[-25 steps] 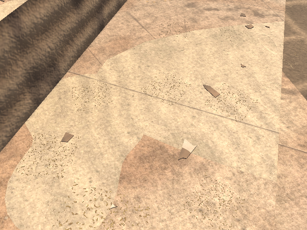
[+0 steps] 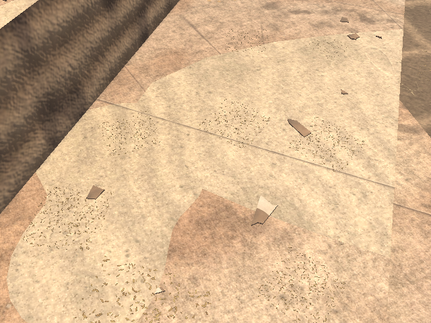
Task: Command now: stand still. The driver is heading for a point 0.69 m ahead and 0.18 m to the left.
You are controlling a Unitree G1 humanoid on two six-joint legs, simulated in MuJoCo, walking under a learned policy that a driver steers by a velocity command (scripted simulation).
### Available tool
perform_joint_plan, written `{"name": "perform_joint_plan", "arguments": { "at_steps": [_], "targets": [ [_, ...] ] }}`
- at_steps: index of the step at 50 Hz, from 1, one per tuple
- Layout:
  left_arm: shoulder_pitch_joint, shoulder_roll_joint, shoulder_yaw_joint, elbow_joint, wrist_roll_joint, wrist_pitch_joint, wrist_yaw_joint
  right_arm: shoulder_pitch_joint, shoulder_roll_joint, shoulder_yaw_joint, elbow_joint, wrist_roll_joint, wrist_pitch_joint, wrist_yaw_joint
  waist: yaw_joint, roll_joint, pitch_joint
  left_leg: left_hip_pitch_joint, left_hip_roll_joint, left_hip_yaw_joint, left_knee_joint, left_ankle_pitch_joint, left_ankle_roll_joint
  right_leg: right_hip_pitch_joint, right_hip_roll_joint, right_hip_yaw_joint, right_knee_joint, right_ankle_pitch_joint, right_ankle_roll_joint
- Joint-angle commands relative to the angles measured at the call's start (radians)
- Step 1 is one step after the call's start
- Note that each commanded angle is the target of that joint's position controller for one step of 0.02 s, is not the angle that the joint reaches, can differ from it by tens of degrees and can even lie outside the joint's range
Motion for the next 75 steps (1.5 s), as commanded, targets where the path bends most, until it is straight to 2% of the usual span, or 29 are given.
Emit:
{"name": "perform_joint_plan", "arguments": {
  "at_steps": [1, 41, 42, 44, 45, 47, 48, 50, 52, 54, 55, 56, 57, 58, 59, 60, 61, 62, 64, 66, 70, 73, 75],
  "targets": [
    [0.084, 0.074, 0.011, -0.002, 0.000, -0.003, 0.003, 0.063, -0.075, -0.010, -0.004, 0.000, -0.003, -0.003, 0.000, -0.004, 0.052, 0.052, 0.101, -0.097, -0.047, 0.114, 0.028, -0.116, -0.117, 0.088, -0.080, 0.164, -0.026],
    [0.139, 0.040, 0.013, 0.003, 0.001, -0.011, 0.004, 0.112, -0.039, -0.007, 0.013, 0.000, -0.005, -0.009, 0.001, -0.007, 0.067, 0.045, 0.102, -0.088, -0.033, 0.127, 0.019, -0.104, -0.122, 0.083, -0.078, 0.206, -0.027],
    [0.149, 0.034, 0.011, 0.006, 0.002, -0.011, 0.003, 0.116, -0.033, -0.005, 0.015, -0.001, -0.004, -0.008, 0.005, -0.008, 0.048, 0.052, 0.094, -0.084, -0.038, 0.063, 0.020, -0.098, -0.116, 0.084, -0.095, 0.121, -0.031],
    [0.163, 0.069, 0.027, 0.005, 0.004, -0.006, 0.001, 0.096, -0.044, -0.011, 0.002, -0.005, 0.000, -0.005, 0.016, -0.041, 0.077, 0.000, 0.045, -0.048, 0.019, -0.124, 0.030, -0.116, -0.108, 0.115, -0.124, -0.147, -0.059],
    [0.177, 0.095, 0.039, 0.003, 0.003, -0.001, -0.001, 0.079, -0.047, -0.015, -0.012, -0.010, 0.000, 0.000, 0.030, -0.083, 0.102, -0.068, 0.009, -0.013, 0.088, -0.235, 0.035, -0.118, -0.129, 0.169, -0.149, -0.314, -0.090],
    [0.227, 0.125, 0.055, 0.006, 0.002, 0.003, -0.004, 0.017, -0.030, -0.015, -0.059, -0.027, -0.008, 0.016, 0.062, -0.140, 0.194, -0.246, -0.013, 0.054, 0.234, -0.291, 0.038, -0.106, -0.248, 0.326, -0.237, -0.529, -0.165],
    [0.234, 0.125, 0.060, 0.006, 0.004, 0.000, -0.005, -0.012, -0.024, -0.015, -0.083, -0.032, -0.018, 0.022, 0.069, -0.143, 0.232, -0.299, 0.019, 0.065, 0.292, -0.261, 0.041, -0.110, -0.298, 0.377, -0.258, -0.527, -0.195],
    [0.246, 0.126, 0.066, 0.004, 0.016, -0.016, -0.010, -0.055, -0.042, -0.023, -0.125, -0.030, -0.041, 0.032, 0.073, -0.121, 0.248, -0.391, 0.058, 0.050, 0.370, -0.270, 0.047, -0.059, -0.336, 0.405, -0.260, -0.399, -0.227],
    [0.239, 0.135, 0.072, -0.001, 0.019, -0.034, -0.013, -0.068, -0.057, -0.033, -0.157, -0.022, -0.063, 0.044, 0.060, -0.104, 0.225, -0.411, 0.075, 0.046, 0.344, -0.269, 0.053, 0.001, -0.330, 0.359, -0.232, -0.246, -0.223],
    [0.205, 0.141, 0.076, -0.013, 0.014, -0.047, -0.016, -0.039, -0.058, -0.043, -0.170, -0.009, -0.075, 0.054, 0.025, -0.102, 0.190, -0.281, 0.054, 0.073, 0.245, -0.208, 0.057, -0.035, -0.297, 0.282, -0.188, -0.116, -0.196],
    [0.164, 0.147, 0.077, -0.025, 0.005, -0.050, -0.017, 0.034, -0.046, -0.046, -0.155, -0.004, -0.079, 0.056, -0.026, -0.096, 0.169, -0.124, 0.027, 0.104, 0.159, -0.136, 0.060, -0.120, -0.268, 0.227, -0.143, -0.056, -0.172],
    [0.128, 0.144, 0.076, -0.038, 0.002, -0.055, -0.021, 0.155, -0.048, -0.056, -0.111, 0.001, -0.080, 0.054, -0.082, -0.061, 0.128, 0.092, -0.022, 0.123, 0.086, -0.106, 0.060, -0.224, -0.216, 0.162, -0.052, 0.041, -0.142],
    [0.111, 0.122, 0.067, -0.051, 0.005, -0.067, -0.028, 0.294, -0.091, -0.077, -0.070, -0.004, -0.086, 0.045, -0.140, 0.034, 0.061, 0.310, 0.033, 0.021, 0.027, -0.127, 0.073, -0.337, -0.145, 0.068, 0.149, 0.129, -0.105],
    [0.103, 0.045, 0.046, -0.101, -0.003, -0.076, -0.039, 0.435, -0.208, -0.107, -0.053, -0.012, -0.088, 0.034, -0.173, 0.303, -0.016, 0.448, 0.303, -0.426, -0.180, -0.379, 0.157, -0.524, 0.002, -0.094, 0.511, -0.062, -0.040],
    [0.094, 0.096, 0.061, -0.116, 0.022, -0.074, -0.046, 0.456, -0.194, -0.102, -0.028, -0.008, -0.071, 0.038, -0.138, 0.273, -0.003, 0.387, 0.404, -0.671, -0.273, -0.423, 0.213, -0.608, 0.007, -0.049, 0.732, -0.236, -0.049],
    [0.067, 0.085, 0.061, -0.122, 0.031, -0.068, -0.053, 0.317, -0.158, -0.089, -0.068, -0.014, -0.066, 0.038, -0.062, 0.111, 0.088, 0.279, 0.394, -0.580, -0.260, -0.464, 0.204, -0.642, -0.069, -0.014, 0.826, -0.155, -0.064],
    [0.042, 0.062, 0.055, -0.124, 0.027, -0.073, -0.062, 0.219, -0.137, -0.082, -0.105, -0.013, -0.072, 0.042, -0.038, 0.024, 0.127, 0.187, 0.359, -0.470, -0.271, -0.365, 0.194, -0.625, -0.104, -0.002, 0.818, -0.054, -0.064],
    [0.035, 0.052, 0.056, -0.126, 0.020, -0.075, -0.069, 0.170, -0.128, -0.075, -0.122, -0.013, -0.080, 0.042, -0.007, 0.003, 0.128, 0.139, 0.314, -0.371, -0.285, -0.257, 0.177, -0.587, -0.125, -0.006, 0.783, 0.006, -0.060],
    [0.056, 0.060, 0.065, -0.122, 0.027, -0.059, -0.076, 0.177, -0.085, -0.056, -0.112, -0.010, -0.097, 0.037, 0.021, 0.028, 0.099, 0.137, 0.251, -0.230, -0.286, -0.046, 0.154, -0.548, -0.132, -0.034, 0.739, 0.050, -0.040],
    [0.027, 0.071, 0.073, -0.137, 0.024, -0.044, -0.080, 0.240, -0.082, -0.047, -0.085, -0.007, -0.107, 0.032, 0.024, 0.053, 0.089, 0.181, 0.229, -0.148, -0.268, 0.175, 0.147, -0.585, -0.121, -0.070, 0.717, 0.077, -0.028],
    [-0.173, 0.063, 0.070, -0.215, 0.020, -0.033, -0.085, 0.298, -0.081, -0.032, -0.068, -0.009, -0.112, 0.029, -0.002, 0.072, 0.116, 0.188, 0.203, -0.061, -0.268, 0.401, 0.150, -0.652, -0.104, -0.126, 0.574, 0.153, -0.009],
    [-0.311, 0.046, 0.058, -0.267, 0.008, -0.035, -0.087, 0.307, -0.081, -0.026, -0.067, -0.008, -0.117, 0.024, -0.021, 0.085, 0.139, 0.166, 0.187, -0.020, -0.273, 0.488, 0.141, -0.580, -0.074, -0.163, 0.360, 0.224, -0.014],
    [-0.347, 0.056, 0.057, -0.285, 0.004, -0.035, -0.085, 0.317, -0.097, -0.028, -0.061, -0.008, -0.121, 0.019, -0.021, 0.095, 0.137, 0.188, 0.203, -0.009, -0.267, 0.566, 0.141, -0.513, -0.055, -0.180, 0.267, 0.239, -0.036]
  ]
}}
